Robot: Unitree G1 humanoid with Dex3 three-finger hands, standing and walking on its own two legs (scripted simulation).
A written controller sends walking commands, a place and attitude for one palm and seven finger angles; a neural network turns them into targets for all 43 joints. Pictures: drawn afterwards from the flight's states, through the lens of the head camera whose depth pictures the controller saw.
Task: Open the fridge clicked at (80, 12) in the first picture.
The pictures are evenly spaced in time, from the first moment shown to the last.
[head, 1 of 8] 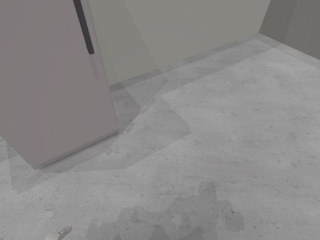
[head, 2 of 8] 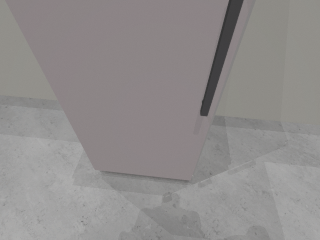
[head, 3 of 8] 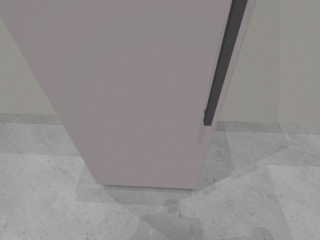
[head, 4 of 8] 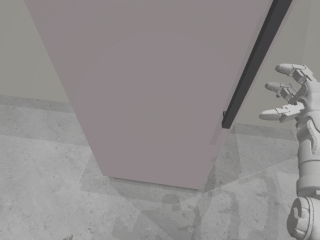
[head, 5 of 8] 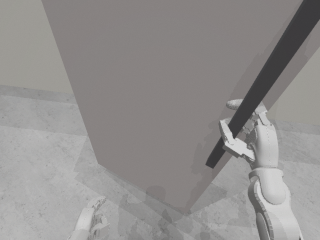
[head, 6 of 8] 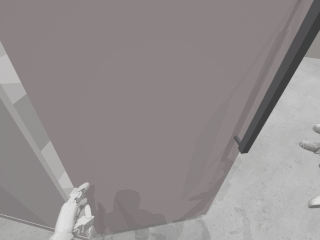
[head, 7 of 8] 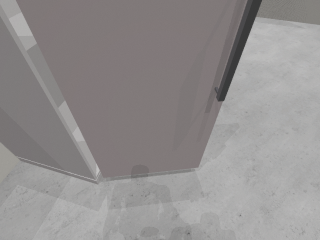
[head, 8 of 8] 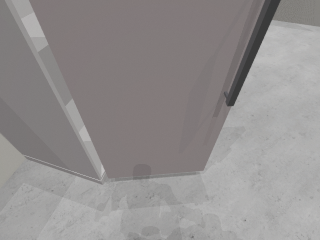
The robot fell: no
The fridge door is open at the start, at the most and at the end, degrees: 0 69 67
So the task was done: yes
